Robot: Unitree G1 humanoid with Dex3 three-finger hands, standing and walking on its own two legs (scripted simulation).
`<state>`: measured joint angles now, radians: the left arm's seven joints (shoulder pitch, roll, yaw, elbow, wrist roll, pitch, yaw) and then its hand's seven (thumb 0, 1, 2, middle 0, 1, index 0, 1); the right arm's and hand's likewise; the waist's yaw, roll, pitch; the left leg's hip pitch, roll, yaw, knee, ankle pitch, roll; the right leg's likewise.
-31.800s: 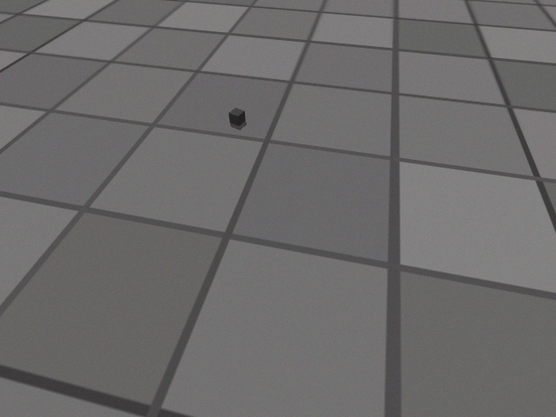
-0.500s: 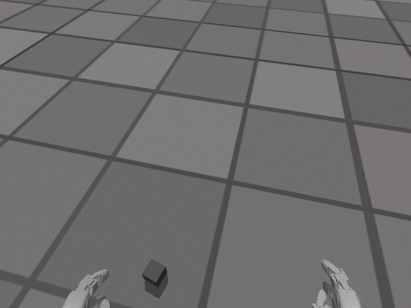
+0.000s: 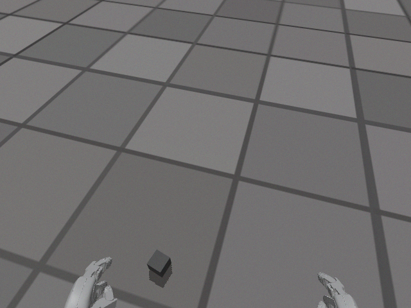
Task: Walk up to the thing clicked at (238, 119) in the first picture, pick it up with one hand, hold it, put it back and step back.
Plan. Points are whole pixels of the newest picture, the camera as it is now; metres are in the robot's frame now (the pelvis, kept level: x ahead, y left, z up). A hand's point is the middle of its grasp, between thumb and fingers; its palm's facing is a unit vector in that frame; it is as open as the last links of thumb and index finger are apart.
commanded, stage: stand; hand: left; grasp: from above
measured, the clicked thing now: (159, 263) +0.44 +0.22 -0.69
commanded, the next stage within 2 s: none
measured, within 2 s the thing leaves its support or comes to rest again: neither
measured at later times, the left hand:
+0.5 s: hand out of the picture +0.04 +0.24 -0.11, palm faces +0.03 -0.95 -0.32, open 7.4 cm
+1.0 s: hand out of the picture +0.02 +0.24 -0.11, palm faces +0.01 -0.94 -0.34, open 7.4 cm
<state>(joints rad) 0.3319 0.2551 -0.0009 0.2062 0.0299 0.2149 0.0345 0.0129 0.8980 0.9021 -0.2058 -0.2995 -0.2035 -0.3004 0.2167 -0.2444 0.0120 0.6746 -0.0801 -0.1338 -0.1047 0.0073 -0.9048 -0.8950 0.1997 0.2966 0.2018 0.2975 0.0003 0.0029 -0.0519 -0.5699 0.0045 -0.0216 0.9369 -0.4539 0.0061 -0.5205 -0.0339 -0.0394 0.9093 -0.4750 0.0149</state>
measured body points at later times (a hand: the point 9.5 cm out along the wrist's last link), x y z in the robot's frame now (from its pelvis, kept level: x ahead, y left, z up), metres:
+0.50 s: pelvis -0.01 +0.01 +0.05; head -0.02 +0.01 +0.50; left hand +0.04 +0.29 -0.09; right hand +0.07 -0.27 -0.09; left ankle +0.02 +0.12 -0.69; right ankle +0.00 -0.13 -0.69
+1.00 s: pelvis -0.02 +0.00 +0.06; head -0.02 -0.01 +0.50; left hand +0.02 +0.29 -0.08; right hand +0.04 -0.29 -0.09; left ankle +0.02 +0.12 -0.69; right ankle +0.00 -0.13 -0.69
